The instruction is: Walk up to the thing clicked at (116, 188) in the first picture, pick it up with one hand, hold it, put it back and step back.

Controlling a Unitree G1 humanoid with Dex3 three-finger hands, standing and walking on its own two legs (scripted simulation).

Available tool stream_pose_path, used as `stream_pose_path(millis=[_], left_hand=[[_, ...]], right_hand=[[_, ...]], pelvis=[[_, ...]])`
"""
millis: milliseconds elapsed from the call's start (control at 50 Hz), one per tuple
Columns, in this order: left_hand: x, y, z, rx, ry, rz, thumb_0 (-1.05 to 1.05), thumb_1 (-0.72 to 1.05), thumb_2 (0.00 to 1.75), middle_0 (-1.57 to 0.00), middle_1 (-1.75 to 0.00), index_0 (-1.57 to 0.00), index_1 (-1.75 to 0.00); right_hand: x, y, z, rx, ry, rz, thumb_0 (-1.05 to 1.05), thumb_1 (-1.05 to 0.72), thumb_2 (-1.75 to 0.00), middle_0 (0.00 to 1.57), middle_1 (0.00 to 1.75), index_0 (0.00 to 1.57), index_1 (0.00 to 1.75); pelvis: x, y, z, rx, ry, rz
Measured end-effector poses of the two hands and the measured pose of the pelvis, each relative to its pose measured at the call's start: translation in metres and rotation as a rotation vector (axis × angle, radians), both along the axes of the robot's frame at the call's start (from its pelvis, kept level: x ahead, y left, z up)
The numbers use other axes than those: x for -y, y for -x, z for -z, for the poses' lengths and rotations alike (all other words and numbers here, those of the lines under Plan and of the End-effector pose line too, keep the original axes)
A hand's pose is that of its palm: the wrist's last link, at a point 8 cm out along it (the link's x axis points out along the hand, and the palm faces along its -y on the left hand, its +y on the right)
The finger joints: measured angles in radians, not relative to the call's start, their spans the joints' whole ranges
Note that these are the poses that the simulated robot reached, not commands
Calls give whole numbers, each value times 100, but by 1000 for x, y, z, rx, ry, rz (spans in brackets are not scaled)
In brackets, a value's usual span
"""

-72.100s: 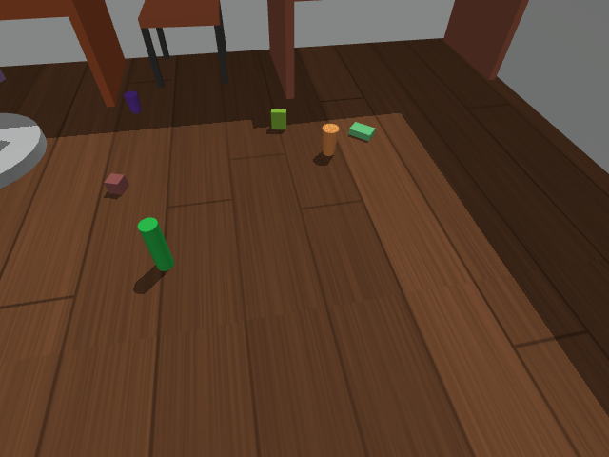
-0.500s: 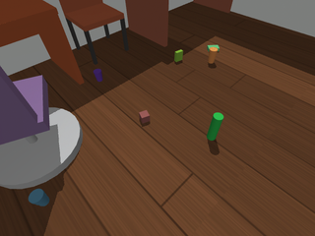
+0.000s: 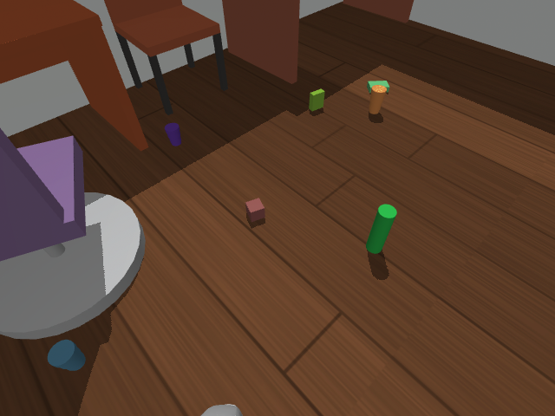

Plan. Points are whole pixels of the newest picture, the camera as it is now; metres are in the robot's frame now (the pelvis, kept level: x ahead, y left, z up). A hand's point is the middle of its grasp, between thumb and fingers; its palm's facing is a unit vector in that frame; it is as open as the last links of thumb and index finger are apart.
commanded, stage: step back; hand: left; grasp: from above
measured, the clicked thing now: (255, 209) +1.05 +0.17 -0.73
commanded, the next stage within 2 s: stand in 0.30 s
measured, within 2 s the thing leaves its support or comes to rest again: neither
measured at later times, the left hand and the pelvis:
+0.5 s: hand out of the picture +0.11 +0.27 -0.14, palm faces -0.04 -0.94 -0.34, open 7.3 cm; pelvis +0.03 +0.02 +0.01, yaw -2 degrees
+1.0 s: hand out of the picture +0.11 +0.26 -0.14, palm faces -0.06 -0.94 -0.34, open 7.3 cm; pelvis +0.03 +0.01 +0.02, yaw -2 degrees
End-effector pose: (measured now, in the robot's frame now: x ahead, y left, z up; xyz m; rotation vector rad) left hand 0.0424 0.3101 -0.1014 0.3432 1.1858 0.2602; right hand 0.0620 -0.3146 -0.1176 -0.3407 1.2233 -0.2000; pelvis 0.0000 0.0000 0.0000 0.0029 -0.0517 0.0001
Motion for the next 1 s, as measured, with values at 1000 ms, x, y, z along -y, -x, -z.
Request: stream_pose_path(millis=[1000], left_hand=[[2, -66, 2, -55, 57, 64, 0, 91, 90, -21, -30, -21, -30]], right_hand=[[-29, -16, -9, -31, -36, 71, 1, -91, -90, 20, 30, 20, 30]], pelvis=[[-13, -28, -15, -12, 8, 27]])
